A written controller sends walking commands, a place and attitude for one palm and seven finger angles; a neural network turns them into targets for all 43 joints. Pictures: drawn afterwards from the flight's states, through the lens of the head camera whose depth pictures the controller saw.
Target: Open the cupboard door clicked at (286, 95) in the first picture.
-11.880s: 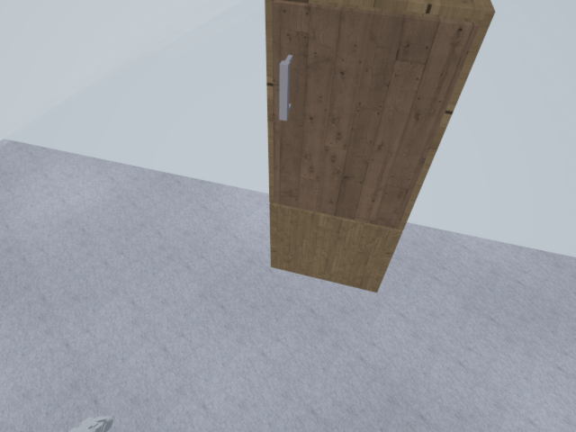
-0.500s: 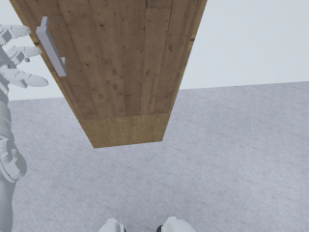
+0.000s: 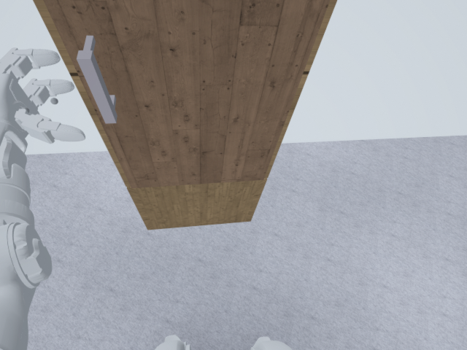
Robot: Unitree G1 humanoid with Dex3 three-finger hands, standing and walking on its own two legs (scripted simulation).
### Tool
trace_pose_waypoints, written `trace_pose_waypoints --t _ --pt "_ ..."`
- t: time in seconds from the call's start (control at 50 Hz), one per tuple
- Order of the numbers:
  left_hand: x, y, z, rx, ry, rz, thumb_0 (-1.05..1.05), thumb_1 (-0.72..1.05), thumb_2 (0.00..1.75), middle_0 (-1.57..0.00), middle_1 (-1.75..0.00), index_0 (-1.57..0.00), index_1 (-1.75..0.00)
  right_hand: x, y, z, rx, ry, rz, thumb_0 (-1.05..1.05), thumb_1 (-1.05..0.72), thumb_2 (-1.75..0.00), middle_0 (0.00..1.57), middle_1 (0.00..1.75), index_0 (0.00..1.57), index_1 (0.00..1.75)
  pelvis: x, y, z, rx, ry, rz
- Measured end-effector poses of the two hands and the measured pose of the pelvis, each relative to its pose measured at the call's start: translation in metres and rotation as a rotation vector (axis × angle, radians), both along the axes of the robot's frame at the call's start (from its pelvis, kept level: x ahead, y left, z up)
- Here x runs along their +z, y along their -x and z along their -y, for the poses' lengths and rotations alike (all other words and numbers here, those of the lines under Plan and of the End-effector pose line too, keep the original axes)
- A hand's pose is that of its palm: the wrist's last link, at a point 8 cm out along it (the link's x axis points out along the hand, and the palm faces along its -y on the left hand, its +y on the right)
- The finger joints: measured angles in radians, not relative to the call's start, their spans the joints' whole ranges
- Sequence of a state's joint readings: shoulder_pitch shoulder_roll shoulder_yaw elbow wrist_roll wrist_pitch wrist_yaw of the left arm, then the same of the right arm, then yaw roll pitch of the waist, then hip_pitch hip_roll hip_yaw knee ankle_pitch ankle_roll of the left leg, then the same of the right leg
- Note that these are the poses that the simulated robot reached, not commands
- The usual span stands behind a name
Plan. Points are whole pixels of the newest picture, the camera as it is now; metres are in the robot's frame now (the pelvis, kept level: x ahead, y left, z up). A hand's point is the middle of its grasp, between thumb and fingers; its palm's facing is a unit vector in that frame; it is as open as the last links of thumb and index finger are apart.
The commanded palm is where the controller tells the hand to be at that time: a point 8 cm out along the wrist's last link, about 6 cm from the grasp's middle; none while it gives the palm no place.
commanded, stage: move the hooked fingers beside the handle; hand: left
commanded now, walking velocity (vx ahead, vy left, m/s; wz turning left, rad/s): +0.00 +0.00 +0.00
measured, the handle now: (101, 82) +0.54 +0.20 +0.11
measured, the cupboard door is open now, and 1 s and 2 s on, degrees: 0 0 0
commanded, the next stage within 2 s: slide the fingers in behind the handle in 0.36 s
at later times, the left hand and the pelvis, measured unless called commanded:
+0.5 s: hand (55, 103) +0.48 +0.25 +0.12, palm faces +0.05 -1.00 +0.01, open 14.0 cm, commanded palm +0.47 +0.29 +0.11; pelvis -0.02 +0.00 -0.01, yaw +0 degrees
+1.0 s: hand (79, 102) +0.49 +0.22 +0.11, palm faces +0.05 -1.00 +0.02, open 14.0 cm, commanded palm +0.47 +0.26 +0.11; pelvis -0.01 +0.00 -0.01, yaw +0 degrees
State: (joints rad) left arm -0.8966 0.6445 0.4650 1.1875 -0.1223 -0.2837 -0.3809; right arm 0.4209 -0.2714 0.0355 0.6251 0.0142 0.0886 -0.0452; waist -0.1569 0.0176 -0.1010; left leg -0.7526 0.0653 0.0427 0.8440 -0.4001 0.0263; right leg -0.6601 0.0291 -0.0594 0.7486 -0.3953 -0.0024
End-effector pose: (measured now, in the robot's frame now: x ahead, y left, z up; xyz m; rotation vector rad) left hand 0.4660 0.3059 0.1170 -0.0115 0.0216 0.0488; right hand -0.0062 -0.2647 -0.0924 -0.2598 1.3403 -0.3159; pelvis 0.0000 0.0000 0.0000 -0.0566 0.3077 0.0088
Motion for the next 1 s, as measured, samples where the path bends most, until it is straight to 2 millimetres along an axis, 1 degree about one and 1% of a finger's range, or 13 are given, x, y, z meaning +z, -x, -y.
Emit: trace_pose_waypoints --t 0.12,0.18,0.24,0.34,0.52,0.62,0.7,0.82,1.0 --pt "0.0 0.003 0.003 -0.008 0.005 -0.011 -0.01 -0.5 0.3 -0.3 -1.2 -0.3 -1.2 -0.001 -0.015 0.0 0.03 0.006 0.044 0.01 -0.9 -0.9 0.2 0.3 0.2 0.3 -0.001 0.003 -0.002 0.009 0.001 0.006" --pt "0.0 0.005 0.004 -0.005 0.002 -0.003 -0.01 -0.5 0.3 -0.3 -1.2 -0.3 -1.2 -0.002 -0.017 0.0 0.037 0.007 0.059 0.01 -0.9 -0.9 0.2 0.3 0.2 0.3 -0.002 0.006 -0.002 0.009 0.001 0.008" --pt "0.0 0.006 0.006 -0.002 0.006 -0.003 -0.01 -0.5 0.3 -0.3 -1.2 -0.3 -1.2 -0.002 -0.015 0.0 0.04 0.006 0.062 0.01 -0.9 -0.9 0.2 0.3 0.2 0.3 -0.003 0.008 -0.002 0.009 0.001 0.01" --pt "-0.001 0.007 0.005 0.005 -0.001 -0.007 -0.01 -0.5 0.3 -0.3 -1.2 -0.3 -1.2 -0.003 -0.003 0.0 0.031 0.007 0.048 0.01 -0.9 -0.9 0.2 0.3 0.2 0.3 -0.004 0.013 -0.001 0.009 0.002 0.011" --pt "0.001 0.005 0.003 0.0 -0.006 -0.007 -0.01 -0.5 0.3 -0.3 -1.2 -0.3 -1.2 -0.002 0.03 0.003 -0.002 0.018 -0.017 0.01 -0.9 -0.9 0.2 0.3 0.2 0.3 -0.006 0.019 0.001 0.007 0.005 0.0" --pt "-0.001 0.002 0.007 -0.012 0.006 -0.01 -0.01 -0.51 0.3 -0.3 -1.2 -0.3 -1.2 0.0 0.043 0.003 -0.014 0.024 -0.049 0.01 -0.9 -0.9 0.2 0.3 0.2 0.3 -0.006 0.02 0.001 0.006 0.006 -0.005" --pt "-0.002 -0.001 0.014 -0.018 0.004 0.001 -0.01 -0.51 0.3 -0.3 -1.2 -0.3 -1.2 0.001 0.047 0.003 -0.021 0.024 -0.057 0.01 -0.9 -0.9 0.2 0.3 0.2 0.3 -0.006 0.019 0.001 0.004 0.006 -0.01" --pt "-0.002 -0.002 0.024 -0.015 0.013 0.006 -0.01 -0.5 0.3 -0.3 -1.2 -0.3 -1.2 -0.001 0.042 0.001 -0.027 0.007 -0.038 0.01 -0.9 -0.9 0.2 0.3 0.2 0.3 -0.005 0.016 0.0 -0.002 0.004 -0.004" --pt "-0.004 -0.002 0.034 0.0 0.006 -0.004 -0.01 -0.5 0.3 -0.3 -1.2 -0.3 -1.2 -0.006 0.02 -0.003 -0.003 -0.019 0.015 0.01 -0.9 -0.9 0.2 0.3 0.2 0.3 -0.005 0.014 0.001 0.002 0.0 0.003"
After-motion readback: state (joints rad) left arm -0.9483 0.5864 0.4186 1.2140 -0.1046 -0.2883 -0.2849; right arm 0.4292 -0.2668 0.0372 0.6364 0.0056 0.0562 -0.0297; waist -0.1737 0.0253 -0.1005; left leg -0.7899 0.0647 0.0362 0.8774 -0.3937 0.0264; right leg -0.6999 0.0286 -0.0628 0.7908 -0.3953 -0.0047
